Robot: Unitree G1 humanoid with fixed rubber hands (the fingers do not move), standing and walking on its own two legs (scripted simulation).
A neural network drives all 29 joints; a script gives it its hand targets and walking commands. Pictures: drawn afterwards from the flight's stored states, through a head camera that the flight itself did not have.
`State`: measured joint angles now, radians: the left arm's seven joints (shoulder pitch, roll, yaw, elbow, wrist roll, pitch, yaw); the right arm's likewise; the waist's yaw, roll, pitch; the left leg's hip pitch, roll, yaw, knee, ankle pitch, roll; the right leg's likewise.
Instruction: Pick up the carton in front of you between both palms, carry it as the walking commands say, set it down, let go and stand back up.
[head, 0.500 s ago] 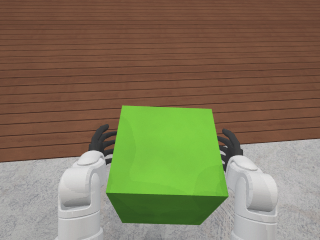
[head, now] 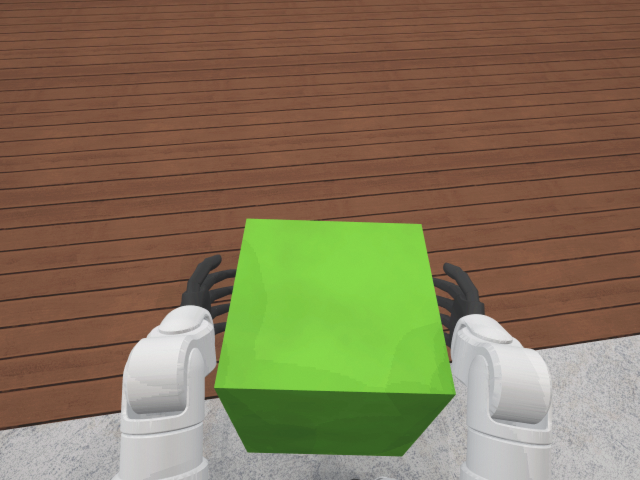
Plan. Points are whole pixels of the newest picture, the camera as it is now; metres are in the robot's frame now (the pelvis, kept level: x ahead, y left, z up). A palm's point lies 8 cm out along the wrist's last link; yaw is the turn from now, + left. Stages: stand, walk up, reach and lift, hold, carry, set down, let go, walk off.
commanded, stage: carry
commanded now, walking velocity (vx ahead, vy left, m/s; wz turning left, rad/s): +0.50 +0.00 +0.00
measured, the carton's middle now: (329, 345) +0.27 +0.00 +0.01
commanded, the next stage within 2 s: none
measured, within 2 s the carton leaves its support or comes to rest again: neither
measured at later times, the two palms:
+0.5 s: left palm (225, 112) +0.63 +0.17 +0.13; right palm (407, 116) +0.61 -0.13 +0.14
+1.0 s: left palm (257, 2) +1.04 +0.16 +0.17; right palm (387, 8) +1.05 -0.14 +0.16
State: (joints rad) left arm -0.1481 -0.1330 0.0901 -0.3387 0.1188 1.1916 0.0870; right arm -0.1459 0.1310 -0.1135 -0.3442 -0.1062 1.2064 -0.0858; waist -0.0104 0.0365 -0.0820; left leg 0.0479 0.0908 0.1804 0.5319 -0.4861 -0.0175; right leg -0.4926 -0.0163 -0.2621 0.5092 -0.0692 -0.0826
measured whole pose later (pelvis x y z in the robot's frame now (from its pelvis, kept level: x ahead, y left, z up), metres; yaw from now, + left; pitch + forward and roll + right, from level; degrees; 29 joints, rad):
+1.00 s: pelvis +0.65 +0.00 +0.01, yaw +1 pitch +5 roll +0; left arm -0.89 0.01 0.26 0.11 0.07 1.30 0.13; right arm -0.87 -0.04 -0.27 0.07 -0.04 1.34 -0.14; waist 0.04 0.03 0.04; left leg -0.29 0.03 0.04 1.09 -0.49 0.03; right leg -0.57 0.00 -0.17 0.69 -0.30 -0.08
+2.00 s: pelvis +1.29 +0.01 +0.09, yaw +23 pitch +6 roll +2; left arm -0.80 -0.02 0.28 -0.01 0.05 1.31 0.16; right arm -0.87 -0.01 -0.28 0.04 -0.07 1.35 -0.14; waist 0.09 0.02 0.01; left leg -0.72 0.00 0.05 1.06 -0.37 0.05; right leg -0.21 -0.08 -0.21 0.45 -0.42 -0.02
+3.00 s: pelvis +1.88 +0.22 +0.12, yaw -2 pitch +6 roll +1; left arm -0.86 0.02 0.26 0.09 0.04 1.31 0.14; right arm -0.82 0.02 -0.29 0.02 -0.10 1.34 -0.12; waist 0.05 -0.02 -0.05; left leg -0.63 0.03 0.03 0.65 -0.27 -0.01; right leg -0.26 0.08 0.08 0.58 -0.49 -0.08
